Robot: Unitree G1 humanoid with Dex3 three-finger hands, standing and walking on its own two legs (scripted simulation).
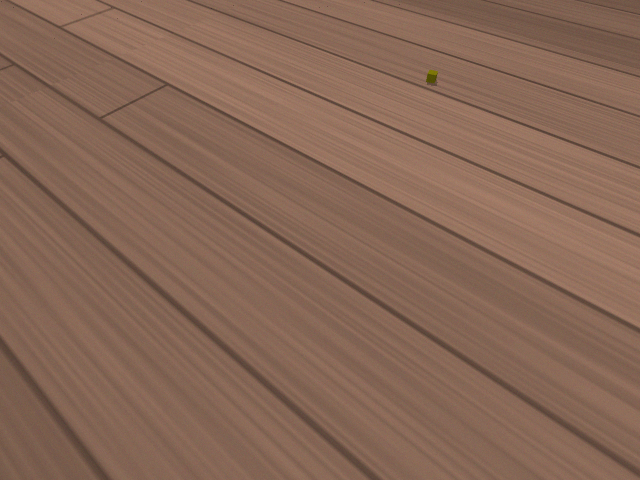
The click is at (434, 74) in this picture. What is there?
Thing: cube
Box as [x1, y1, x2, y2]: [426, 70, 437, 82]
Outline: 429,70 426,81 434,82 437,71
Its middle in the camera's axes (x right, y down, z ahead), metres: +0.68 -1.02 +2.40
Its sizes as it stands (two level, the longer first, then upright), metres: 0.053 0.053 0.053
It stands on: the floor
